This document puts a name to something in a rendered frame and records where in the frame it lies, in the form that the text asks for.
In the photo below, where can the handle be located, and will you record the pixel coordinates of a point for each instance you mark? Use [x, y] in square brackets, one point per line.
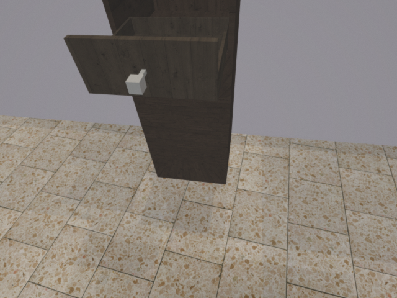
[136, 83]

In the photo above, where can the cabinet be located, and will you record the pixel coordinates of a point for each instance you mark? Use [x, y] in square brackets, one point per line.
[188, 139]

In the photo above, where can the drawer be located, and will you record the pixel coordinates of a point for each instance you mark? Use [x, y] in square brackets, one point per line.
[184, 57]

